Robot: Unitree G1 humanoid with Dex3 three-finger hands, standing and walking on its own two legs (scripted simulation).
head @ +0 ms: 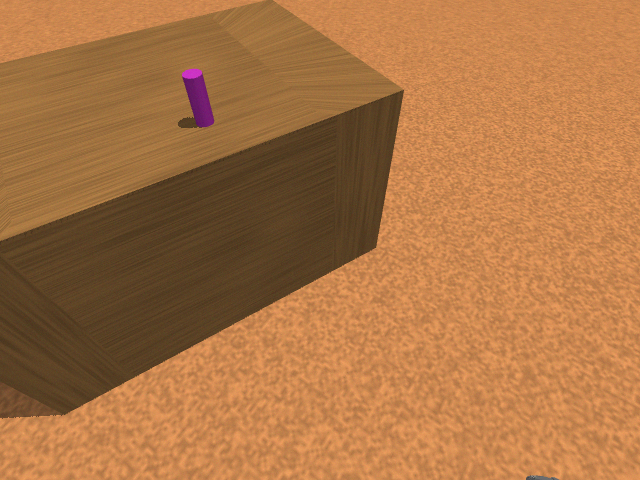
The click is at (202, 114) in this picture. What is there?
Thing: slim round
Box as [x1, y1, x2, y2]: [182, 69, 213, 126]
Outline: 188,69 182,73 182,76 196,123 199,126 208,126 213,122 213,117 201,71 198,69
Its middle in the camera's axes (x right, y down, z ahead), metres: -0.28 -0.33 +0.90
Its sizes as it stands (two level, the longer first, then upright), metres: 0.044 0.044 0.125
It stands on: a support 0.70 m high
